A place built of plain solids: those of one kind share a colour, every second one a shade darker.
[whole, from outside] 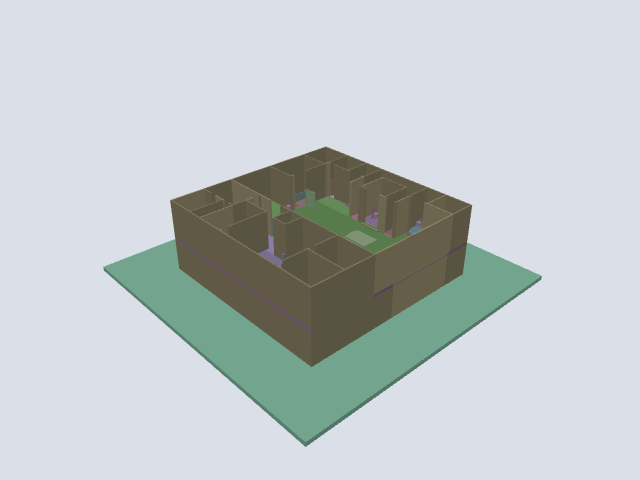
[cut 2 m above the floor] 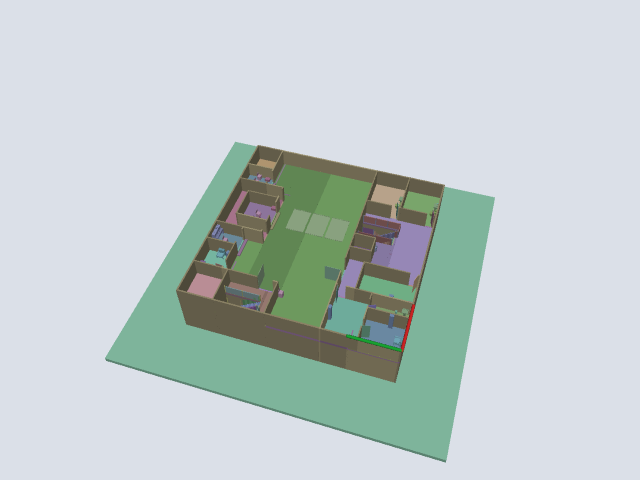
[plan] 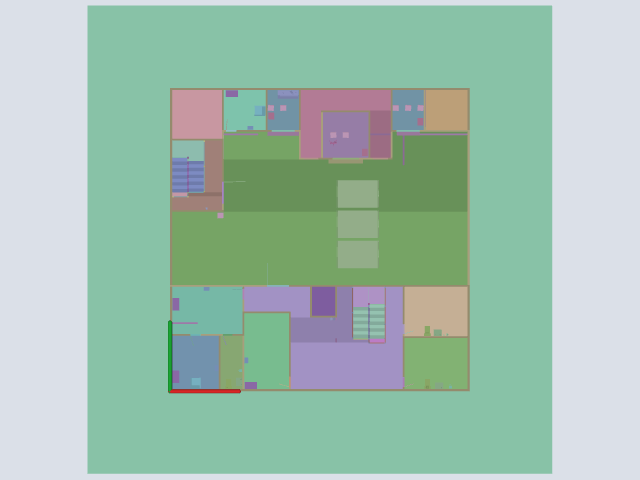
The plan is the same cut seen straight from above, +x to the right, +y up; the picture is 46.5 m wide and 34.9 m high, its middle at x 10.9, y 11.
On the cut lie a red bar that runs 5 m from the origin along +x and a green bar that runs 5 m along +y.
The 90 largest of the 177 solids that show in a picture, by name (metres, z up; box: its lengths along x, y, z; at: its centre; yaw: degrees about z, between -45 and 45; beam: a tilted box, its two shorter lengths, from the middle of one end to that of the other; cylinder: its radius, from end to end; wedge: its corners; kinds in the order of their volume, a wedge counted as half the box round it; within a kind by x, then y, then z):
{
 "under_1": {"box": [33.79, 34.06, 0.5], "at": [10.89, 11.03, -0.45]},
 "wall_1": {"box": [0.16, 3.87, 4.33], "at": [0.08, 2.1, 6.04]},
 "wall_2": {"box": [0.16, 4.73, 3.87], "at": [0.08, 2.52, 1.64]},
 "wall_3": {"box": [0.16, 3.44, 4.33], "at": [0.08, 5.88, 6.04]},
 "wall_4": {"box": [0.16, 2.58, 3.87], "at": [0.08, 6.31, 1.64]},
 "wall_5": {"box": [0.16, 5.32, 8.5], "at": [0.08, 10.39, 3.95]},
 "wall_6": {"box": [0.16, 5.05, 8.5], "at": [0.08, 15.71, 3.95]},
 "wall_7": {"box": [0.16, 3.54, 8.5], "at": [0.08, 20.13, 3.95]},
 "wall_8": {"box": [3.91, 0.13, 8.5], "at": [1.96, 13.12, 3.95]},
 "wall_9": {"box": [3.91, 0.13, 8.5], "at": [1.96, 18.3, 3.95]},
 "wall_10": {"box": [0.13, 3.75, 3.87], "at": [2.52, 16.36, 1.64]},
 "wall_11": {"box": [7.04, 0.13, 4.33], "at": [3.52, 7.67, 6.04]},
 "wall_12": {"box": [0.13, 3.87, 4.33], "at": [3.6, 2.1, 6.04]},
 "wall_13": {"box": [0.13, 3.0, 4.33], "at": [3.85, 16.73, 6.04]},
 "wall_14": {"box": [0.13, 2.9, 4.33], "at": [3.85, 20.45, 6.04]},
 "wall_15": {"box": [0.13, 3.87, 4.33], "at": [5.33, 2.1, 6.04]},
 "wall_16": {"box": [3.51, 0.13, 4.33], "at": [7.03, 5.74, 6.04]},
 "wall_17": {"box": [0.13, 2.9, 4.33], "at": [7.03, 20.45, 6.04]},
 "wall_18": {"box": [0.13, 4.59, 4.33], "at": [8.71, 3.38, 6.04]},
 "wall_19": {"box": [0.13, 2.9, 4.33], "at": [9.44, 20.45, 6.04]},
 "wall_20": {"box": [0.13, 2.1, 8.5], "at": [10.24, 6.55, 3.95]},
 "wall_21": {"box": [21.79, 0.16, 8.5], "at": [10.89, 0.08, 3.95]},
 "wall_22": {"box": [21.79, 0.16, 8.5], "at": [10.89, 21.98, 3.95]},
 "wall_23": {"box": [0.13, 3.31, 4.33], "at": [11.04, 18.64, 6.04]},
 "wall_24": {"box": [1.96, 0.13, 8.5], "at": [11.16, 5.43, 3.95]},
 "wall_25": {"box": [0.13, 2.1, 8.5], "at": [12.07, 6.55, 3.95]},
 "wall_26": {"box": [3.58, 0.13, 4.33], "at": [12.77, 20.36, 6.04]},
 "wall_27": {"box": [0.13, 3.31, 4.33], "at": [14.49, 18.64, 6.04]},
 "wall_28": {"box": [13.15, 0.13, 4.33], "at": [15.21, 7.67, 6.04]},
 "wall_29": {"box": [0.13, 3.75, 3.87], "at": [15.66, 5.72, 1.64]},
 "wall_30": {"box": [0.13, 2.9, 4.33], "at": [16.11, 20.45, 6.04]},
 "wall_31": {"box": [0.13, 2.85, 8.5], "at": [16.98, 2.46, 3.95]},
 "wall_32": {"box": [0.13, 2.9, 4.33], "at": [18.52, 20.45, 6.04]},
 "wall_33": {"box": [4.88, 0.13, 8.5], "at": [19.35, 3.94, 3.95]},
 "wall_34": {"box": [3.64, 0.13, 4.33], "at": [19.97, 18.93, 6.04]},
 "wall_35": {"box": [0.16, 3.72, 8.5], "at": [21.71, 2.02, 3.95]},
 "wall_36": {"box": [0.16, 3.59, 8.5], "at": [21.71, 5.8, 3.95]},
 "wall_37": {"box": [0.16, 2.6, 3.87], "at": [21.71, 9.03, 1.64]},
 "wall_38": {"box": [0.16, 11.14, 4.33], "at": [21.71, 13.3, 6.04]},
 "wall_39": {"box": [0.16, 8.15, 3.87], "at": [21.71, 14.54, 1.64]},
 "wall_40": {"box": [0.16, 3.16, 3.87], "at": [21.71, 20.32, 1.64]},
 "wall_41": {"box": [0.16, 2.9, 4.33], "at": [21.71, 20.45, 6.04]},
 "stair_escape_1": {"box": [1.09, 2.27, 0.67], "at": [0.7, 15.84, 0.03]},
 "stair_escape_2": {"box": [1.09, 2.02, 0.85], "at": [0.7, 15.97, 0.13]},
 "stair_escape_3": {"box": [1.09, 1.77, 1.04], "at": [0.7, 16.09, 0.22]},
 "stair_escape_4": {"box": [1.09, 1.52, 1.22], "at": [0.7, 16.22, 0.31]},
 "stair_escape_5": {"box": [1.09, 1.27, 1.41], "at": [0.7, 16.34, 0.4]},
 "stair_escape_6": {"box": [1.09, 1.02, 1.59], "at": [0.7, 16.47, 0.5]},
 "stair_escape_7": {"box": [1.09, 0.52, 3.8], "at": [1.9, 14.74, 1.6]},
 "stair_escape_8": {"box": [1.09, 0.77, 3.62], "at": [1.9, 14.87, 1.51]},
 "stair_escape_9": {"box": [1.09, 1.02, 3.43], "at": [1.9, 14.99, 1.42]},
 "stair_escape_10": {"box": [1.09, 1.27, 3.25], "at": [1.9, 15.12, 1.32]},
 "stair_escape_11": {"box": [1.09, 1.52, 3.06], "at": [1.9, 15.24, 1.23]},
 "stair_escape_12": {"box": [1.09, 1.77, 2.88], "at": [1.9, 15.37, 1.14]},
 "stair_escape_13": {"box": [1.09, 2.02, 2.7], "at": [1.9, 15.49, 1.05]},
 "stair_escape_14": {"box": [1.09, 2.27, 2.51], "at": [1.9, 15.62, 0.96]},
 "stair_main_1": {"box": [1.09, 0.52, 3.8], "at": [13.86, 4.11, 1.6]},
 "stair_main_2": {"box": [1.09, 0.77, 3.62], "at": [13.86, 4.24, 1.51]},
 "stair_main_3": {"box": [1.09, 1.02, 3.43], "at": [13.86, 4.36, 1.42]},
 "stair_main_4": {"box": [1.09, 1.27, 3.25], "at": [13.86, 4.49, 1.32]},
 "stair_main_5": {"box": [1.09, 1.52, 3.06], "at": [13.86, 4.61, 1.23]},
 "stair_main_6": {"box": [1.09, 1.77, 2.88], "at": [13.86, 4.74, 1.14]},
 "stair_main_7": {"box": [1.09, 2.02, 2.7], "at": [13.86, 4.86, 1.05]},
 "stair_main_8": {"box": [1.09, 2.27, 2.51], "at": [13.86, 4.99, 0.96]},
 "stair_main_9": {"box": [1.09, 2.27, 0.67], "at": [15.05, 5.21, 0.03]},
 "stair_main_10": {"box": [1.09, 2.02, 0.85], "at": [15.05, 5.34, 0.13]},
 "stair_main_11": {"box": [1.09, 1.77, 1.04], "at": [15.05, 5.46, 0.22]},
 "stair_main_12": {"box": [1.09, 1.52, 1.22], "at": [15.05, 5.59, 0.31]},
 "stair_main_13": {"box": [1.09, 1.27, 1.41], "at": [15.05, 5.71, 0.4]},
 "stair_main_14": {"box": [1.09, 1.02, 1.59], "at": [15.05, 5.84, 0.5]},
 "upper_floor_temple_hall_1": {"box": [5.46, 2.02, 0.16], "at": [6.64, 17.86, 3.79]},
 "upper_floor_temple_hall_2": {"box": [21.47, 5.32, 0.16], "at": [10.89, 10.39, 3.79]},
 "upper_floor_temple_hall_3": {"box": [17.72, 3.8, 0.16], "at": [12.77, 14.95, 3.79]},
 "upper_floor_temple_hall_4": {"box": [5.46, 2.02, 0.16], "at": [18.9, 17.86, 3.79]},
 "floor_stair_hall_1": {"box": [4.77, 3.69, 0.5], "at": [14.53, 2.0, -0.25]},
 "stair_escape_landing_1": {"box": [1.2, 1.25, 2.33], "at": [0.76, 17.61, 0.86]},
 "stair_escape_landing_2": {"box": [1.09, 1.5, 2.33], "at": [1.91, 17.48, 0.86]},
 "stair_main_landing_1": {"box": [1.09, 1.5, 2.33], "at": [13.86, 6.85, 0.86]},
 "stair_main_landing_2": {"box": [1.2, 1.25, 2.33], "at": [15.0, 6.98, 0.86]},
 "upper_floor_side_shrine_1": {"box": [2.28, 2.9, 0.44], "at": [8.23, 20.45, 3.93]},
 "upper_floor_side_shrine_2": {"box": [2.28, 2.9, 0.44], "at": [17.31, 20.45, 3.93]},
 "upper_floor_main_shrine_1": {"box": [3.32, 3.31, 0.44], "at": [12.77, 18.64, 3.93]},
 "upper_floor_landing_1": {"box": [8.13, 3.39, 0.16], "at": [12.85, 1.85, 3.79]},
 "upper_floor_temple_office_1": {"box": [3.25, 5.51, 0.16], "at": [7.03, 2.92, 3.79]},
 "upper_floor_classroom_1": {"box": [5.11, 3.44, 0.16], "at": [2.71, 5.88, 3.79]},
 "upper_floor_wc_upper_men_1": {"box": [4.59, 3.72, 0.16], "at": [19.34, 2.02, 3.79]},
 "upper_floor_wc_upper_women_1": {"box": [4.59, 3.59, 0.16], "at": [19.34, 5.8, 3.79]},
 "floor_escape_hall_1": {"box": [3.62, 1.3, 0.5], "at": [1.97, 13.83, -0.25]},
 "upper_floor_teachers_room_1": {"box": [3.38, 3.87, 0.16], "at": [1.85, 2.1, 3.79]},
 "upper_floor_temple_store_1": {"box": [3.62, 3.54, 0.16], "at": [1.97, 20.13, 3.79]}
}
